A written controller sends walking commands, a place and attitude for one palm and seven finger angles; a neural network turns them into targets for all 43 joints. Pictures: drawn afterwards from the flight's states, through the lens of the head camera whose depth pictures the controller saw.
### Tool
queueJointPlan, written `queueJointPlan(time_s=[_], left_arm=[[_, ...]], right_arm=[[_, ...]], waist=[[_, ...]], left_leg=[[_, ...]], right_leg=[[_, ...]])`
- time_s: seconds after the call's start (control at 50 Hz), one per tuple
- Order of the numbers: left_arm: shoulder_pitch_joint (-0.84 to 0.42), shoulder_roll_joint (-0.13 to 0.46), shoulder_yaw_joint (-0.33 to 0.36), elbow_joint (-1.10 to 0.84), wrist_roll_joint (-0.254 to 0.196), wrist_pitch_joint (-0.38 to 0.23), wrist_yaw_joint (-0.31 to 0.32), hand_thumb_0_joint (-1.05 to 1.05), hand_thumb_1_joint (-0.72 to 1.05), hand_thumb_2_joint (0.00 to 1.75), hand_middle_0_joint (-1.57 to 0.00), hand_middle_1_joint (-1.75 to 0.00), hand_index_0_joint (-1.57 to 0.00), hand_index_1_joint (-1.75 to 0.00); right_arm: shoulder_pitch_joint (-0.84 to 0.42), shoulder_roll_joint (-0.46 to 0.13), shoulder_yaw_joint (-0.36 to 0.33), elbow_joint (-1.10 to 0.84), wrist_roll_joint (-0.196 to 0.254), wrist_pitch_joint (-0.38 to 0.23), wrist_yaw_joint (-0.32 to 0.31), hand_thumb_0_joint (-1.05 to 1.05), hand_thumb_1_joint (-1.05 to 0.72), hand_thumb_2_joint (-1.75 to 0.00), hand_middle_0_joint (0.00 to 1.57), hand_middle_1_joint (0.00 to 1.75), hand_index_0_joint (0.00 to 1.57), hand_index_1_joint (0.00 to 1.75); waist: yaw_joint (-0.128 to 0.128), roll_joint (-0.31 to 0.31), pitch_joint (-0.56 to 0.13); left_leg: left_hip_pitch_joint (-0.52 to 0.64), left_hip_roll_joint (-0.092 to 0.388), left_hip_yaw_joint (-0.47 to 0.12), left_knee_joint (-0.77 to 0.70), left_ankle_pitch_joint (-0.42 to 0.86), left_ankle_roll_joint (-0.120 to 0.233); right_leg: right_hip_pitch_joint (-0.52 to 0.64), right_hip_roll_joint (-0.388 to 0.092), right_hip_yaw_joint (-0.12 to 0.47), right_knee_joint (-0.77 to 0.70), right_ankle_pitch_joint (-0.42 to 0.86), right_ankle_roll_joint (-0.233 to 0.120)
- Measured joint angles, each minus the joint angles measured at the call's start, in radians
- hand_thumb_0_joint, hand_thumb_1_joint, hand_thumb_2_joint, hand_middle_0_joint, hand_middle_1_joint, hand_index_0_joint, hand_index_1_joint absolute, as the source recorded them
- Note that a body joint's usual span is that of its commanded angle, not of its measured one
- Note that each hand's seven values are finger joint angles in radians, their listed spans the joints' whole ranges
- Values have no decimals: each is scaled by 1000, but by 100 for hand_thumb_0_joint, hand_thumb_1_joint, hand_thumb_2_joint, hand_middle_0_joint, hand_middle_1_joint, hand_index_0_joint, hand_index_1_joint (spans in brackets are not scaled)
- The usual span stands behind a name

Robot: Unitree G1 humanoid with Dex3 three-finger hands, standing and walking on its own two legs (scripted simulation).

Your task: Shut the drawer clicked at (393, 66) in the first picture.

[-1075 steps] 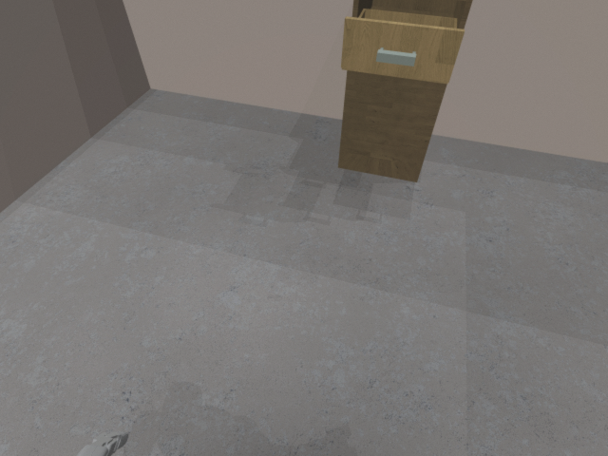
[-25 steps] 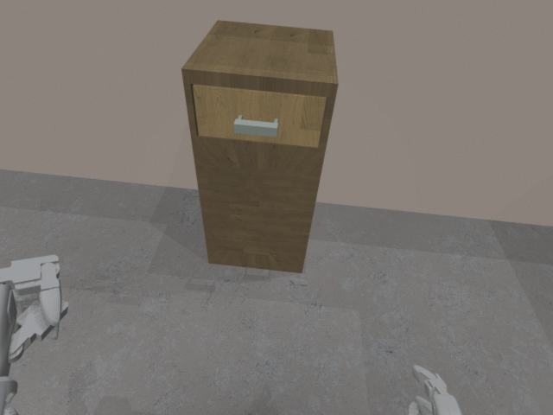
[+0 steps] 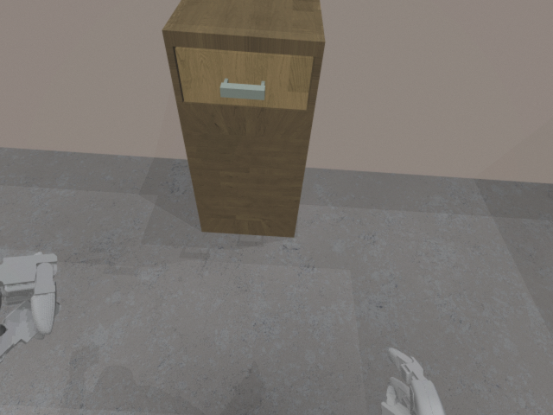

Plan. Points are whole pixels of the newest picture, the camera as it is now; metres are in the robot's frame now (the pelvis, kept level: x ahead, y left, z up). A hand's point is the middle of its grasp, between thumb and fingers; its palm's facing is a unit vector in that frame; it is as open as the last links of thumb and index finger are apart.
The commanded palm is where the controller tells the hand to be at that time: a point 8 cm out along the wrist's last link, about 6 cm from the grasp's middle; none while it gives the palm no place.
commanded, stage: stop stepping back and stand still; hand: left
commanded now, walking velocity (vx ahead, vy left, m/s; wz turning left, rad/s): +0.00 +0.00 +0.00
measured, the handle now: (243, 87) +0.92 +0.12 -0.02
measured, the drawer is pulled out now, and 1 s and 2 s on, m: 0.00 0.00 0.00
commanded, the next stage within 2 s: let the arm hang, fingers relaxed in 0.14 s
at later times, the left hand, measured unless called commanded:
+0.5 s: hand out of the picture +0.08 +0.20 -0.16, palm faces +0.01 -0.98 -0.21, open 3.0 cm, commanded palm none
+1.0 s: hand out of the picture -0.05 +0.21 -0.16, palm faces +0.07 -0.96 -0.28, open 6.9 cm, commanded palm none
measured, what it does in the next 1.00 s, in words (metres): stands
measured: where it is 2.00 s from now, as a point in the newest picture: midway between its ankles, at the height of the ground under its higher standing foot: outside the picture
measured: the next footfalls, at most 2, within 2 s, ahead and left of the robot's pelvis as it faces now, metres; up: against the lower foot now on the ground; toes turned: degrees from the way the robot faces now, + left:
none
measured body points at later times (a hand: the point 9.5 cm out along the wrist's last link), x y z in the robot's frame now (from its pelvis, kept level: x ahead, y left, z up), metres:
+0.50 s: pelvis -0.01 +0.01 -0.01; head +0.00 +0.03 +0.44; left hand +0.08 +0.25 -0.14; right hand +0.12 -0.25 -0.12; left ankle +0.07 +0.09 -0.74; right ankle +0.01 -0.12 -0.74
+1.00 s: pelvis -0.01 +0.00 +0.00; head +0.00 -0.01 +0.45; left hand -0.05 +0.26 -0.14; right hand +0.01 -0.24 -0.16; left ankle +0.07 +0.09 -0.73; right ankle +0.01 -0.12 -0.73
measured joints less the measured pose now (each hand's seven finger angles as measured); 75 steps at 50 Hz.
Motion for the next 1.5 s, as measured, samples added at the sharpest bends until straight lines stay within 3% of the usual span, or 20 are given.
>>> queueJointPlan(time_s=[0.08, 0.14, 0.24, 0.28, 0.34, 0.42, 0.52, 0.56, 0.66, 0.8, 0.9, 1.0, 1.16, 1.5], left_arm=[[13, 8, 15, 25, -18, -11, 1, 1, 89, 90, -141, -160, -140, -160], [-11, -20, 23, 76, -26, -1, 10, 1, 89, 90, -141, -160, -140, -160], [-55, -72, 4, 157, -8, 24, 15, 1, 89, 90, -141, -160, -140, -160], [-157, -62, -59, 314, 21, 31, -35, 0, 89, 90, -141, -160, -140, -160], [-323, -73, -174, 682, 40, 153, -99, 0, 90, 90, -138, -158, -138, -158], [-412, -129, -287, 1105, 51, 265, -131, 0, 91, 90, -129, -150, -129, -150], [-395, -197, -369, 1407, 44, 293, -146, 1, 91, 90, -114, -133, -113, -133], [-377, -207, -359, 1485, 35, 288, -130, 1, 91, 90, -106, -127, -106, -127], [-329, -168, -348, 1622, 37, 271, -136, 1, 91, 90, -88, -106, -87, -108], [-289, -151, -352, 1752, 30, 266, -134, 1, 91, 90, -61, -76, -60, -76], [-319, -161, -349, 1776, 31, 263, -130, 0, 91, 90, -42, -55, -41, -55], [-369, -180, -348, 1765, 28, 249, -131, 0, 91, 90, -29, -40, -28, -40], [-440, -213, -349, 1765, 26, 248, -128, 0, 91, 90, -22, -32, -21, -32], [-464, -217, -351, 1780, 21, 226, -117, 0, 91, 90, -20, -30, -20, -30]], right_arm=[[-3, -33, -25, 35, 9, 36, -9, 1, -90, -90, 21, 30, 20, 30], [0, -61, -45, 63, 18, 47, -24, 2, -90, -90, 21, 30, 20, 30], [6, -71, -48, 70, 20, 30, -47, 2, -90, -90, 20, 30, 20, 30], [-6, -99, -61, 106, 15, 0, -7, 2, -90, -90, 20, 30, 20, 30], [-75, -142, -67, 176, 14, 42, 34, 1, -90, -90, 20, 30, 20, 30], [-111, -135, -61, 218, 6, 88, 50, 1, -90, -90, 20, 30, 20, 30], [-71, -110, -49, 273, -4, 132, 52, 1, -90, -90, 20, 30, 20, 30], [-47, -103, -51, 301, -5, 148, 50, 1, -90, -90, 20, 30, 20, 30], [2, -93, -65, 371, -5, 178, 41, 1, -90, -90, 20, 30, 20, 30], [32, -87, -74, 440, 2, 174, 31, 1, -90, -90, 20, 30, 20, 30], [46, -72, -72, 474, 0, 172, 32, 1, -90, -90, 20, 30, 20, 30], [37, -61, -74, 490, -1, 169, 30, 1, -90, -90, 20, 30, 20, 30], [44, -52, -76, 515, -4, 155, 28, 1, -90, -90, 20, 30, 20, 30], [-10, -60, -67, 516, 5, 133, 19, 1, -90, -90, 20, 30, 20, 30]], waist=[[15, 40, -16], [19, 48, -21], [34, 13, -34], [32, 33, -50], [42, 57, -48], [16, 43, -23], [15, -19, 3], [27, -29, 11], [54, -14, 18], [51, 37, 18], [48, 53, -8], [41, 54, -10], [20, 29, -17], [27, 34, 10]], left_leg=[[-36, 18, -12, 89, -108, -24], [-13, 22, -5, 71, -32, -5], [43, -5, 22, -5, -17, 21], [4, -17, -1, 5, -3, 25], [-55, -31, -3, 75, -20, 28], [-61, -27, -5, 101, -30, 25], [-31, -18, -20, 64, -7, 13], [-26, -14, -32, 43, 7, 9], [-21, -9, -53, 4, 1, 1], [10, -5, -43, -11, 40, 2], [25, -13, -38, -43, 7, 5], [23, -14, -36, -54, -2, 1], [41, -12, -26, -21, 14, -1], [94, 1, -32, -83, 3, -25]], right_leg=[[-2, 14, -10, -10, 5, -7], [1, 10, -14, 17, -14, 4], [8, -14, 20, 46, -81, 22], [-17, -23, 13, 82, -62, 14], [-40, -39, 27, 94, -78, 35], [-55, -35, 26, 139, -88, 36], [-23, -25, 12, 100, -69, 16], [-13, -18, 3, 71, -56, 7], [4, -7, -9, 16, -60, -8], [34, -6, -1, -5, -15, -1], [34, -11, 10, -2, -80, -12], [29, -14, 14, -14, -61, -9], [47, -16, 13, 17, -49, -3], [104, -4, 14, -58, -47, -14]])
